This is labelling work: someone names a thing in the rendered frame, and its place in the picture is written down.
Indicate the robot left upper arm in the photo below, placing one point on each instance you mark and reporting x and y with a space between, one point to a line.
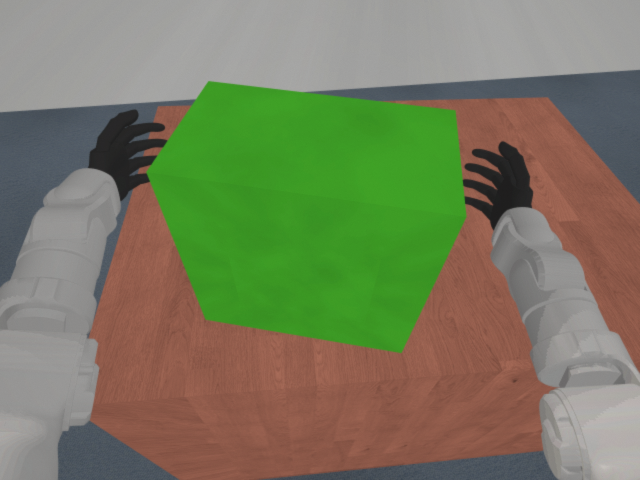
47 384

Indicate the robot left hand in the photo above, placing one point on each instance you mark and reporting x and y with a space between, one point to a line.
113 150

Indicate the right robot forearm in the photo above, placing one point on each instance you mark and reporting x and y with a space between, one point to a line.
572 345

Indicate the robot right upper arm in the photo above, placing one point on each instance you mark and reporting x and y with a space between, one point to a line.
592 432

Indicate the robot right hand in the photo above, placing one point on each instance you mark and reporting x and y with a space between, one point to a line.
512 184

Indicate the pedestal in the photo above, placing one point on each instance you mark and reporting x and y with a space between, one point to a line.
207 400

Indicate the left robot forearm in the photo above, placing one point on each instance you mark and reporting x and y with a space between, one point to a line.
53 283

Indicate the carton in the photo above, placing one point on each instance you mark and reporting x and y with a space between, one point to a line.
313 215

